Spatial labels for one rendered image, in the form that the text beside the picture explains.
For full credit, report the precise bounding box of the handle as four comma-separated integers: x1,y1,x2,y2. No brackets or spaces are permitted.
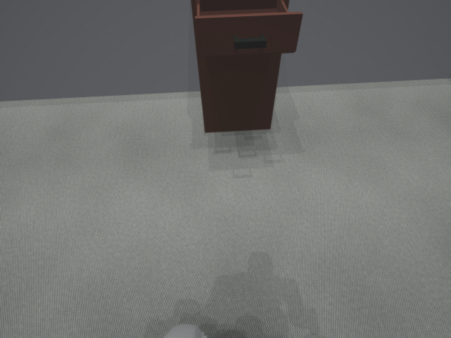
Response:
234,34,267,49

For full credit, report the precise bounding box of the drawer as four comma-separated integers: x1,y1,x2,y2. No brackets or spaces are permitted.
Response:
195,0,303,57

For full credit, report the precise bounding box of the cabinet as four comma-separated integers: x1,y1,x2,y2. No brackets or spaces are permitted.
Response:
191,0,289,133

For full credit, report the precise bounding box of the robot left thigh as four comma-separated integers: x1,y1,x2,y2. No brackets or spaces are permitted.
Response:
164,324,207,338

